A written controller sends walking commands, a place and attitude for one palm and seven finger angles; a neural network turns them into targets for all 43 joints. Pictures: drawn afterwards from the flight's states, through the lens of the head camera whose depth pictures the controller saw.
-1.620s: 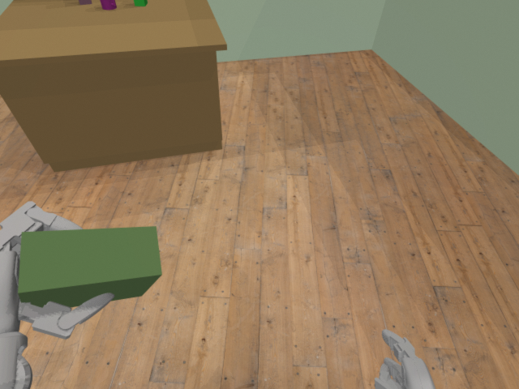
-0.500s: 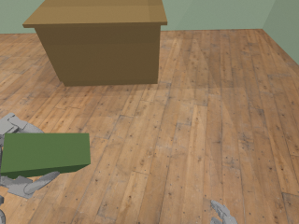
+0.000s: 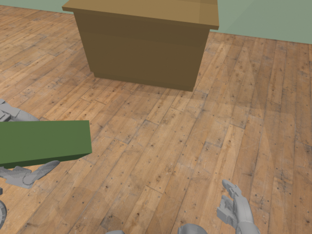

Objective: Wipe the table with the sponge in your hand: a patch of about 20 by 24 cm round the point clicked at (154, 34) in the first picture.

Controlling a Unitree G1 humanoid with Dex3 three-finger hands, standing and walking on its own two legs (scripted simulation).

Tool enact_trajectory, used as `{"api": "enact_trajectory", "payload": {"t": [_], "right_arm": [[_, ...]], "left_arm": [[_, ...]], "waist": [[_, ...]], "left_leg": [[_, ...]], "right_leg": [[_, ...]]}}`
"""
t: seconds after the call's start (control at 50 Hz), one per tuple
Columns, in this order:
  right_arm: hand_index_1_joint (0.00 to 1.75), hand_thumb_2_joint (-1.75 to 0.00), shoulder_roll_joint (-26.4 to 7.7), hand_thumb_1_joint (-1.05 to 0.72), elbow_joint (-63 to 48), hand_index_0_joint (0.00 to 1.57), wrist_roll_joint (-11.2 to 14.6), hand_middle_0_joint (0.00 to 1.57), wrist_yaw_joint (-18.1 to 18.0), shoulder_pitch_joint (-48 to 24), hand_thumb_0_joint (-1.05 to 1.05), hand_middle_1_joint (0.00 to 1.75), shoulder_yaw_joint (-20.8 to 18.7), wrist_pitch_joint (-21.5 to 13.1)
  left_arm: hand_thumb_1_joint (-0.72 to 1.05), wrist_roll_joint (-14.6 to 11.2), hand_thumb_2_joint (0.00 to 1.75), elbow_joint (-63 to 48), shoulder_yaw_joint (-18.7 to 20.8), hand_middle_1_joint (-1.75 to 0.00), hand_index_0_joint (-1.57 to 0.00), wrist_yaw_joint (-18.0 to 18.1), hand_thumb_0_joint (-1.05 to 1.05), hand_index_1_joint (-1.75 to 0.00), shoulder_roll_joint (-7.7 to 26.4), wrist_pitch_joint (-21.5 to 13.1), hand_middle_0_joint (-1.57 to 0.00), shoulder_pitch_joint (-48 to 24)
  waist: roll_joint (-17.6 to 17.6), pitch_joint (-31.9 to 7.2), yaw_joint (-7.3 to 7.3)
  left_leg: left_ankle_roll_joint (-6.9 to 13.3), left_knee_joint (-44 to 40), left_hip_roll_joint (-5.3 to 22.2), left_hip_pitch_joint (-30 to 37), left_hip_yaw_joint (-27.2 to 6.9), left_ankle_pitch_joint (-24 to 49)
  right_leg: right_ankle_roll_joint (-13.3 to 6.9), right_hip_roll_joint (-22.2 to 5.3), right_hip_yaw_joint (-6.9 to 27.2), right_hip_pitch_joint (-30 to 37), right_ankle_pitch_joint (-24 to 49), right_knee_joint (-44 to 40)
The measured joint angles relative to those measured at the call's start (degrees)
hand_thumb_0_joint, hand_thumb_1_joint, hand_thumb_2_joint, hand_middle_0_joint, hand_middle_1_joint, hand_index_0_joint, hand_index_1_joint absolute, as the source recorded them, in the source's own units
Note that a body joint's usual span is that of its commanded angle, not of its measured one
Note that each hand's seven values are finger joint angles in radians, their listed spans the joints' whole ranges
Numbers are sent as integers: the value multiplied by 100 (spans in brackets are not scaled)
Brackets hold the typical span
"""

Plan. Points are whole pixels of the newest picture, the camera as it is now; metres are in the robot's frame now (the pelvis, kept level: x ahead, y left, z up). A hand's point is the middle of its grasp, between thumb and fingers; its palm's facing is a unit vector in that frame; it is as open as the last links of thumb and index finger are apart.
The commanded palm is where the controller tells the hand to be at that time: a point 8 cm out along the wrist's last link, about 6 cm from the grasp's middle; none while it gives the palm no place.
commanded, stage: walk to a spot facing it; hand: left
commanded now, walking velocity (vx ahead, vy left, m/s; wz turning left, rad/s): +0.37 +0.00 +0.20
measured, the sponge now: (58, 143) +0.25 +0.20 +0.16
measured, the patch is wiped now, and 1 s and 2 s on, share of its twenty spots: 0.00 0.00 0.00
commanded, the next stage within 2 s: none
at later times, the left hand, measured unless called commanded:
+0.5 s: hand (60, 102) +0.32 +0.22 +0.19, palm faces +0.51 -0.75 -0.42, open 10.2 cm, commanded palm +0.27 +0.25 +0.19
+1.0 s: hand (84, 71) +0.43 +0.20 +0.18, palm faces +0.61 -0.67 -0.43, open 10.2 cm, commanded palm +0.37 +0.23 +0.19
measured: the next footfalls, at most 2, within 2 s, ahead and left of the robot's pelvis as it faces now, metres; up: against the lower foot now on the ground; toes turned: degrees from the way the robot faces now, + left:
right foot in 0.16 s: +0.15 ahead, -0.16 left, +0.00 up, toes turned -8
left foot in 0.52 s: +0.25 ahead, +0.09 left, +0.00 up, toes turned +19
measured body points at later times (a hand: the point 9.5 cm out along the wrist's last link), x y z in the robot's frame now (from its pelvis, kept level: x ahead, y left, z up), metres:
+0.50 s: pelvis +0.15 -0.04 +0.01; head +0.17 -0.03 +0.46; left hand +0.29 +0.25 +0.21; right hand +0.34 -0.30 -0.07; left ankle +0.20 +0.08 -0.71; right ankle +0.11 -0.15 -0.72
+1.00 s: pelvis +0.28 -0.08 +0.01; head +0.31 -0.10 +0.46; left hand +0.40 +0.23 +0.20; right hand +0.49 -0.26 -0.11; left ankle +0.23 +0.04 -0.64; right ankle +0.32 -0.18 -0.72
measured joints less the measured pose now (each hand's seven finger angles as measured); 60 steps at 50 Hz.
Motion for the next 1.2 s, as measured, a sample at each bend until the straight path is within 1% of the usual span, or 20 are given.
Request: {"api": "enact_trajectory", "payload": {"t": [0.06, 0.14, 0.16, 0.22, 0.26, 0.3, 0.4, 0.5, 0.54, 0.6, 0.64, 0.72, 0.8, 0.86, 0.88, 0.92, 0.96, 1.0, 1.12, 1.2], "right_arm": [[30, -90, 201, -91, 22, 20, -25, 20, 51, 210, 1, 30, 178, -147], [30, -89, 258, -91, 107, 20, -60, 20, 11, 568, 1, 30, 304, -214], [30, -89, 250, -91, 128, 21, -61, 20, -9, 651, 1, 30, 316, -194], [30, -89, -18, -90, 456, 21, -75, 20, -30, 602, 1, 30, 240, -39], [30, -89, -248, -91, 679, 21, -82, 20, -23, 504, 2, 30, 175, 73], [30, -89, -428, -91, 741, 21, -81, 20, -32, 451, 2, 30, 94, 168], [30, -89, -662, -91, 434, 20, -93, 20, -56, 496, 2, 30, -130, 202], [29, -90, -772, -91, 62, 20, -101, 20, -107, 593, 2, 30, -289, 129], [29, -90, -776, -91, -69, 20, -86, 19, -143, 545, 2, 30, -332, 85], [29, -90, -502, -91, 18, 20, -57, 19, -119, 296, 2, 30, -303, 52], [29, -90, -289, -91, 74, 20, -33, 19, -50, 219, 2, 30, -193, 22], [29, -90, 47, -91, 84, 20, -29, 20, 53, 330, 1, 30, 56, -130], [30, -90, 184, -91, 151, 20, -59, 20, 23, 559, 1, 30, 220, -205], [30, -89, 182, -91, 213, 20, -62, 20, -38, 683, 1, 30, 281, -149], [30, -89, 121, -90, 272, 21, -62, 20, -51, 663, 1, 30, 270, -109], [30, -89, -91, -90, 513, 21, -73, 20, -49, 546, 1, 30, 212, -11], [30, -89, -302, -91, 684, 21, -73, 20, -41, 434, 2, 30, 152, 83], [30, -89, -459, -91, 704, 21, -68, 20, -50, 368, 2, 30, 76, 163], [30, -90, -683, -91, 256, 20, -86, 20, -74, 442, 2, 30, -188, 188], [30, -90, -800, -91, -79, 20, -88, 20, -134, 517, 2, 30, -324, 113]], "left_arm": [[-50, -52, 99, -233, -33, -134, -73, -48, 0, -134, -119, -76, -72, 291], [-50, -62, 99, -289, -91, -134, -73, -90, 0, -134, -125, -215, -72, 537], [-50, -50, 99, -248, -75, -134, -73, -92, 0, -134, -69, -212, -72, 521], [-50, 21, 99, 101, -226, -134, -73, -119, 0, -134, -225, -150, -72, 159], [-50, 14, 99, 328, -298, -134, -73, -139, 0, -134, -399, -112, -72, 48], [-50, 29, 99, 428, -304, -134, -73, -148, 0, -134, -491, -106, -72, 109], [-50, 32, 99, 135, -244, -134, -73, -84, 0, -134, -362, -147, -72, 423], [-50, -8, 99, -381, -148, -134, -73, 72, 0, -134, -185, -212, -72, 583], [-50, -28, 99, -478, -61, -134, -73, 130, 0, -134, -124, -252, -72, 505], [-50, -12, 99, -82, -11, -134, -73, 93, 0, -134, -19, -268, -72, 65], [-50, -7, 99, 64, 13, -134, -73, 32, 0, -134, -1, -169, -72, -34], [-50, -53, 99, -158, -35, -134, -73, -34, -1, -134, -144, -156, -72, 294], [-50, -74, 99, -200, -138, -134, -73, -88, 0, -134, -201, -256, -72, 579], [-50, -41, 99, -30, -110, -134, -73, -80, 0, -134, -115, -188, -72, 501], [-50, -4, 99, 66, -135, -134, -73, -81, 0, -134, -143, -158, -72, 377], [-50, 11, 99, 303, -282, -134, -73, -96, 0, -134, -321, -71, -72, 91], [-50, -8, 99, 449, -359, -134, -73, -114, 0, -134, -495, -42, -72, 10], [-50, 0, 99, 457, -377, -134, -73, -124, 0, -134, -572, -52, -72, 82], [-50, -9, 99, -127, -245, -134, -73, -24, 0, -134, -289, -144, -72, 480], [-50, -47, 99, -608, -27, -134, -73, 114, 0, -134, -101, -245, -72, 652]], "waist": [[174, -72, 34], [448, -154, 136], [459, -199, 150], [600, -163, 199], [599, -109, 206], [564, -90, 136], [253, -56, 9], [33, -70, 58], [7, -81, 66], [-25, -38, -22], [46, -106, -82], [249, -208, -56], [511, -254, 85], [570, -299, 186], [611, -288, 208], [689, -220, 237], [670, -171, 248], [601, -136, 180], [184, -23, 12], [91, -29, 49]], "left_leg": [[-123, -259, 134, 202, -118, 28], [-244, -109, 307, 350, -352, -254], [-203, 134, 319, 287, -407, -456], [-45, 1968, 168, -308, -659, -1256], [-71, 3077, 7, -705, -642, -1154], [-115, 3431, -21, -988, -521, -943], [-84, 1706, 97, -924, -74, -518], [-28, -104, -2, -265, 262, -94], [111, -354, -47, -72, 286, 492], [165, 125, -35, -120, 193, 153], [132, 49, 17, -63, 86, 47], [1, -352, 151, 168, -48, 126], [-140, -481, 273, 378, -227, 27], [-168, 51, 302, 301, -363, -416], [-96, 568, 300, 132, -426, -759], [-44, 1944, 131, -314, -629, -1160], [-84, 2974, -2, -708, -621, -1082], [-129, 3249, -12, -981, -511, -909], [-78, 919, 97, -744, 18, -493], [68, -434, -30, -135, 247, 474]], "right_leg": [[42, -91, -181, -95, 407, -1134], [106, 3, -489, 471, 835, -2766], [63, 31, -516, 669, 871, -3132], [-293, -18, -687, 710, 1039, -2769], [-356, -65, -746, 918, 904, -2845], [-313, -79, -826, 1170, 948, -3145], [-312, -107, -968, 1613, 1023, -3752], [-185, -126, -1001, 1818, 657, -3566], [-143, -181, -840, 1600, 300, -2769], [-120, 34, -181, 848, -241, -845], [-72, 113, -65, 369, -164, -242], [4, -5, -186, -45, 383, -934], [81, 6, -428, 315, 705, -2412], [14, 91, -571, 866, 964, -3444], [-103, 83, -604, 844, 1318, -3347], [-262, 14, -718, 876, 1149, -3004], [-298, -33, -760, 1056, 966, -3067], [-252, -60, -821, 1272, 995, -3337], [-201, -163, -1000, 1728, 937, -3806], [-75, -257, -930, 1647, 394, -2992]]}}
